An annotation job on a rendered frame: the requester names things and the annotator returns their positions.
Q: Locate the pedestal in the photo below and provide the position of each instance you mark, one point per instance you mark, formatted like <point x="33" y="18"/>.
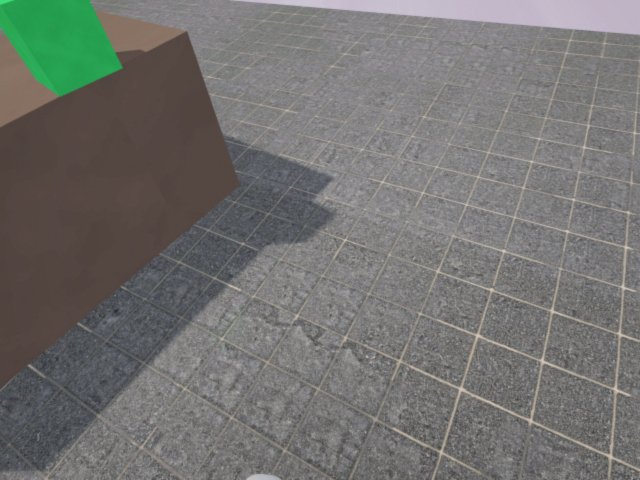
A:
<point x="98" y="182"/>

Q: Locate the carton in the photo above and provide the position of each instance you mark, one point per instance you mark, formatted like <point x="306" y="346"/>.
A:
<point x="62" y="42"/>

